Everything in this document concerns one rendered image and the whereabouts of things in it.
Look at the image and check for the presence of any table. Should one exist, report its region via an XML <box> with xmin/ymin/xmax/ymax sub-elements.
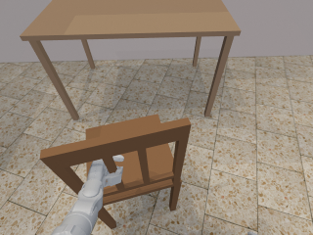
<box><xmin>20</xmin><ymin>0</ymin><xmax>241</xmax><ymax>120</ymax></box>

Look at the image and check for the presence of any robot left forearm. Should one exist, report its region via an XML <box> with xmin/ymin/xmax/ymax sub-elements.
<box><xmin>51</xmin><ymin>179</ymin><xmax>104</xmax><ymax>235</ymax></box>

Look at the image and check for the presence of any left robot hand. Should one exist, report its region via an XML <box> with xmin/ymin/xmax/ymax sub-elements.
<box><xmin>87</xmin><ymin>155</ymin><xmax>124</xmax><ymax>188</ymax></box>

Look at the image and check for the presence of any chair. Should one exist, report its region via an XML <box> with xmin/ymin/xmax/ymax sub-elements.
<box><xmin>39</xmin><ymin>114</ymin><xmax>192</xmax><ymax>229</ymax></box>

